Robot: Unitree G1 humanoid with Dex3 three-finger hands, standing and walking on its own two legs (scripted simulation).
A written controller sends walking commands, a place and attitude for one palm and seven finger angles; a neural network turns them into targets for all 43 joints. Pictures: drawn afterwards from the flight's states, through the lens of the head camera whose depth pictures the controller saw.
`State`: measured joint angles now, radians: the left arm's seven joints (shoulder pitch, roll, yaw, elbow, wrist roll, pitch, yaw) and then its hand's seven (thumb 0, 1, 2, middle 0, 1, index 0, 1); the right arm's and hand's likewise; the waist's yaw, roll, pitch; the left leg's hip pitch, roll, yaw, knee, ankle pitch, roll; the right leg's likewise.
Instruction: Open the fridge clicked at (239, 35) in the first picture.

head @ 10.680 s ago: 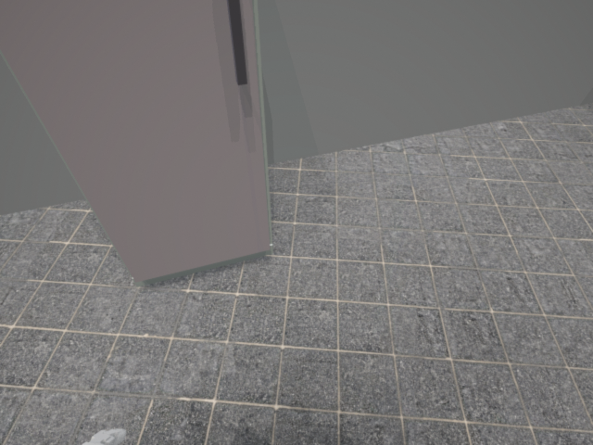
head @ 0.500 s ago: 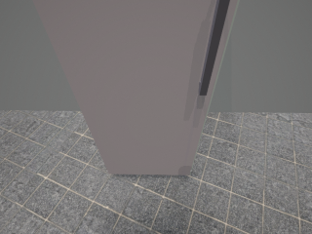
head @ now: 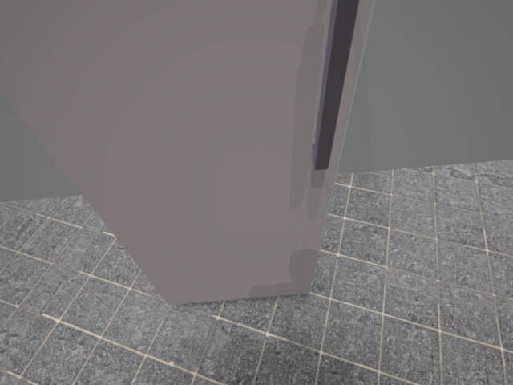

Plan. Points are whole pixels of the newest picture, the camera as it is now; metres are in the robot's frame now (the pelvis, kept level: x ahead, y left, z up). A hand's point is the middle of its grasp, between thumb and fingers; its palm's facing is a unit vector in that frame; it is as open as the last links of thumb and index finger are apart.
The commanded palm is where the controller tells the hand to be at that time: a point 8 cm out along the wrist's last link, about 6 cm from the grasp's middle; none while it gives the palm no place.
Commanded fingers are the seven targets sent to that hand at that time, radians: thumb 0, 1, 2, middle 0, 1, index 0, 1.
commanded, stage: come to a stop and stand still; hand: right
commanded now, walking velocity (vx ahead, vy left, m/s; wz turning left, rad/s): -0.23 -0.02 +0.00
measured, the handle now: (330, 67) +0.48 -0.10 +0.25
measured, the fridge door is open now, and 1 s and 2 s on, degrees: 0 0 0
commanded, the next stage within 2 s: none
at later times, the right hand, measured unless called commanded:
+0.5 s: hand out of the picture +0.11 -0.14 -0.15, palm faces +0.01 +0.96 -0.28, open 7.4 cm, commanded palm none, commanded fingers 0.00 -0.90 -0.90 0.20 0.30 0.20 0.30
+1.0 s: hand out of the picture -0.04 -0.18 -0.16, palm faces +0.05 +0.96 -0.27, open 7.4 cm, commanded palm none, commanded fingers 0.00 -0.90 -0.90 0.20 0.30 0.20 0.30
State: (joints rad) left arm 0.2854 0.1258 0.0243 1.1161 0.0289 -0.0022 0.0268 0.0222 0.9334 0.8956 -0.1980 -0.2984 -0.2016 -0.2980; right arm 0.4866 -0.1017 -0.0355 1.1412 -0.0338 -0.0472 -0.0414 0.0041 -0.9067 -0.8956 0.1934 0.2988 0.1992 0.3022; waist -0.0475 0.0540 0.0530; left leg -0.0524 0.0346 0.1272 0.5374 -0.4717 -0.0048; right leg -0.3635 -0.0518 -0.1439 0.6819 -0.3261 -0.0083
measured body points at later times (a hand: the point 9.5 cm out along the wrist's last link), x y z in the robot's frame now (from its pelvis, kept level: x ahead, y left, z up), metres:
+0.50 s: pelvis +0.02 +0.06 +0.00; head +0.05 +0.08 +0.45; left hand +0.07 +0.29 -0.16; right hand +0.10 -0.19 -0.13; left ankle +0.04 +0.16 -0.72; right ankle +0.02 -0.08 -0.70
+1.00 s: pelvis -0.02 +0.01 +0.01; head -0.03 +0.03 +0.46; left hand +0.06 +0.25 -0.14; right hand -0.04 -0.23 -0.14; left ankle +0.04 +0.15 -0.72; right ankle -0.04 -0.09 -0.72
